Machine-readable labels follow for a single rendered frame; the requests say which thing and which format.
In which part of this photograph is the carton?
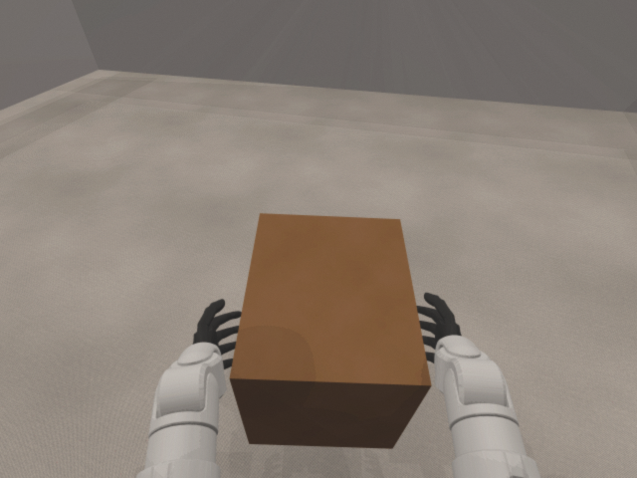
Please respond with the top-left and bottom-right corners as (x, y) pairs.
(230, 213), (432, 449)

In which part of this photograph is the left robot forearm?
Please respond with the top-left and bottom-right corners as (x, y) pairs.
(136, 343), (227, 478)

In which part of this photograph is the right robot forearm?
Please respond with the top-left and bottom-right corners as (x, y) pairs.
(434, 335), (540, 478)

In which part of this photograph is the right robot hand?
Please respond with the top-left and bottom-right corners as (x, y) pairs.
(417, 293), (461, 363)

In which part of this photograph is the left robot hand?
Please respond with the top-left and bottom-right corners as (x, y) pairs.
(193, 299), (242, 369)

